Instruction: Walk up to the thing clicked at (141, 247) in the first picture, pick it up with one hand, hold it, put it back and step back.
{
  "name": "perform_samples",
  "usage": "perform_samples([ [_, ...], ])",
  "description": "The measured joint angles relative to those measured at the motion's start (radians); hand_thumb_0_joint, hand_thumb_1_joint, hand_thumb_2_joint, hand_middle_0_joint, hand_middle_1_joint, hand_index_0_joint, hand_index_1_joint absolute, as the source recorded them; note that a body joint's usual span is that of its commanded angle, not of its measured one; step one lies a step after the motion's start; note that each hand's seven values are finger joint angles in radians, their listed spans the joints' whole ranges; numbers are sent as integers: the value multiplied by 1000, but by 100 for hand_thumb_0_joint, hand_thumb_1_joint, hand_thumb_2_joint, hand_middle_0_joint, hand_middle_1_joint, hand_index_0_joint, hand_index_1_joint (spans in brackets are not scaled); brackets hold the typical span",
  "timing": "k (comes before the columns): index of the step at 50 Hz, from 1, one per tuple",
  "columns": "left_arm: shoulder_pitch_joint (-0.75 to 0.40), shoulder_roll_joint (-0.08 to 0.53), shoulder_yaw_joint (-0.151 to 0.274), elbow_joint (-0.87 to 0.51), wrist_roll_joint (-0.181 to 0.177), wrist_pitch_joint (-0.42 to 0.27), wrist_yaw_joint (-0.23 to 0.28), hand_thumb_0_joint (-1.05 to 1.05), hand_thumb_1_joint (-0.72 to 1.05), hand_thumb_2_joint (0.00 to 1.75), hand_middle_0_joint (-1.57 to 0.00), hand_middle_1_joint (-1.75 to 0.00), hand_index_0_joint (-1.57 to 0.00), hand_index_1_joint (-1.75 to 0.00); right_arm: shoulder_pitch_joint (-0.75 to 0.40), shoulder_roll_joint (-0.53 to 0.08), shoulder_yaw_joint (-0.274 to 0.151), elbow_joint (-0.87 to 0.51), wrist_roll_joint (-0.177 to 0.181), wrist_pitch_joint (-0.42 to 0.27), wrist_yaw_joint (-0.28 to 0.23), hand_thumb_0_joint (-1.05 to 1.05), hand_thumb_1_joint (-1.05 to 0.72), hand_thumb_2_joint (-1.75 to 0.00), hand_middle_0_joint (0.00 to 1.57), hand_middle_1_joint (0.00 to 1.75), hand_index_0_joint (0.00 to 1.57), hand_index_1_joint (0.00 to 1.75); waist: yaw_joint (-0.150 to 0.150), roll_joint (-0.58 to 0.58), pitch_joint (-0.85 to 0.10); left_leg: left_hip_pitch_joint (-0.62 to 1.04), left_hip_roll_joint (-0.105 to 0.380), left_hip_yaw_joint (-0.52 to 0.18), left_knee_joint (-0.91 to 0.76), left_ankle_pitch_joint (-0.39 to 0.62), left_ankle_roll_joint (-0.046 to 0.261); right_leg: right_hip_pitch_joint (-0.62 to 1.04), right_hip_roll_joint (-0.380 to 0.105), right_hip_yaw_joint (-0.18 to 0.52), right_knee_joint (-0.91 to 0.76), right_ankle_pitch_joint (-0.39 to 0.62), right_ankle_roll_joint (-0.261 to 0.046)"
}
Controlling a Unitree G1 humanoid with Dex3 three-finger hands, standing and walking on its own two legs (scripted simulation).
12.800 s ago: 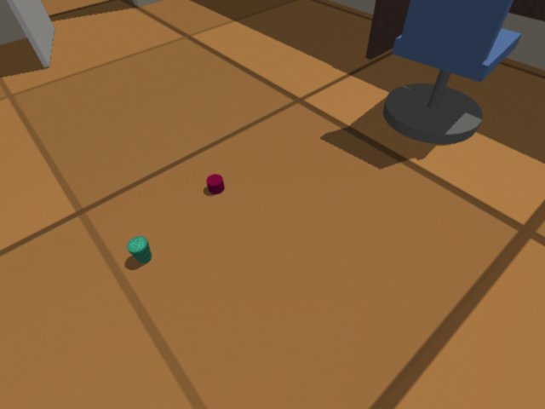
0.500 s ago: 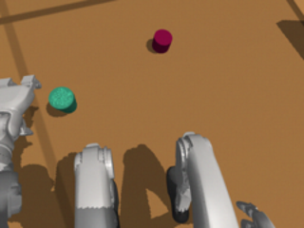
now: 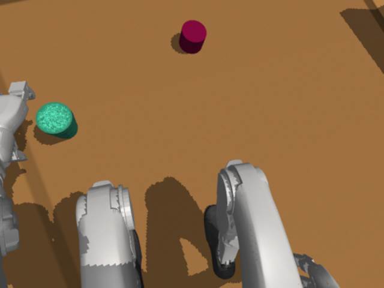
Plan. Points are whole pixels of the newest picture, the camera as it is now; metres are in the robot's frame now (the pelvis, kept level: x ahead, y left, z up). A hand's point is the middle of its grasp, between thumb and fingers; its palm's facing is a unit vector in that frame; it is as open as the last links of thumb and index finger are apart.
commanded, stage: rise first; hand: left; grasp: from above
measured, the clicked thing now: (61, 124) +0.50 +0.29 -0.30
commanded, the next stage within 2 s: approach in 0.40 s
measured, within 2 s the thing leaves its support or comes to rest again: neither
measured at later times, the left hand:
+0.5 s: hand (22, 131) +0.45 +0.33 -0.17, palm faces -0.45 -0.07 -0.89, open 14.0 cm
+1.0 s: hand (54, 87) +0.54 +0.26 -0.15, palm faces -0.38 -0.05 -0.92, open 14.0 cm
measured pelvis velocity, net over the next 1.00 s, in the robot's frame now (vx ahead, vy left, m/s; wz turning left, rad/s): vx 0.00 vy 0.00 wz -0.03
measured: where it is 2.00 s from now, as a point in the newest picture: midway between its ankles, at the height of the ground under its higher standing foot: (177, 265)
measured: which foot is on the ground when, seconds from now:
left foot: down 0.00-1.00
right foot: down 0.00-1.00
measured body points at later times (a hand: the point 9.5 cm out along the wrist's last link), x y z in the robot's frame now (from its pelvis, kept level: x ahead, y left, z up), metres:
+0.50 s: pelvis +0.00 +0.00 -0.01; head +0.24 +0.08 +0.36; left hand +0.47 +0.33 -0.12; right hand +0.06 -0.28 -0.11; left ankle +0.08 +0.12 -0.31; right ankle +0.10 -0.14 -0.31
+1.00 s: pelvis +0.00 +0.00 -0.01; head +0.26 +0.06 +0.36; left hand +0.55 +0.26 -0.10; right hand +0.02 -0.27 -0.10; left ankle +0.08 +0.12 -0.31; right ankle +0.10 -0.14 -0.31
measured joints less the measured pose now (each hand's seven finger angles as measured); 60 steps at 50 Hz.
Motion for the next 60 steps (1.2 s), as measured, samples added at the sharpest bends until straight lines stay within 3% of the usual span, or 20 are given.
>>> perform_samples([
  [26, -14, 15, 0, 35, 4, -5, 28, 0, -52, 100, -7, -105, -8, -104, 0, -9, 23, -2, -11, -4, 13, 0, -91, -90, 20, 30, 20, 30, -19, -5, 15, -33, -5, -12, 40, -8, 0, -25, 2, -7, 32, -7, 4],
  [33, -58, 16, -42, 70, 11, 0, 40, 0, -52, 99, -7, -106, -8, -105, -2, -6, 32, 5, -16, -15, 12, 0, -91, -90, 20, 30, 20, 30, -29, -13, 16, -46, -6, -12, 50, -5, 0, -39, 2, -5, 43, -5, 3],
  [39, -152, 7, -82, 104, 29, 30, 60, 0, -51, 98, -7, -108, -9, -107, -4, -1, 50, 9, -24, -31, 5, 0, -92, -90, 20, 30, 20, 30, -66, -21, 20, -60, -6, -15, 58, -3, -1, -52, 4, -7, 48, -2, 3],
  [45, -244, 13, -68, 144, 40, 111, 74, 0, -51, 97, -7, -109, -9, -107, 14, -5, 71, -18, -23, -23, -2, 0, -92, -90, 20, 30, 20, 30, -125, -1, 21, -69, -2, -19, 53, -6, 0, -61, 8, -12, 38, 1, 2],
  [49, -265, 20, -62, 157, 11, 172, 43, 0, -51, 97, -7, -109, -9, -107, 39, -13, 86, -41, -6, -5, -3, 0, -92, -90, 20, 30, 20, 30, -147, 21, 28, -60, 5, -19, 41, -10, 2, -56, 14, -13, 23, 5, 5],
  [53, -243, 27, -61, 155, -33, 199, -21, 0, -51, 97, -7, -108, -9, -107, 63, -20, 101, -54, 12, 16, -3, 0, -91, -90, 20, 30, 20, 30, -149, 36, 41, -42, 12, -19, 26, -11, 4, -41, 19, -13, 6, 9, 8],
  [57, -177, 40, -50, 133, -70, 169, -79, 0, -50, 96, -7, -108, -9, -107, 81, -24, 111, -63, 20, 31, -1, 0, -91, -89, 20, 30, 20, 30, -138, 37, 57, -29, 12, -21, 19, -6, 2, -30, 19, -16, -1, 14, 6],
  [60, -116, 47, -36, 106, -81, 116, -94, 0, -50, 96, -7, -109, -9, -107, 87, -26, 113, -63, 15, 33, 3, 0, -91, -89, 20, 30, 20, 30, -118, 28, 69, -30, 9, -26, 25, 0, -2, -28, 18, -20, 5, 18, 3],
])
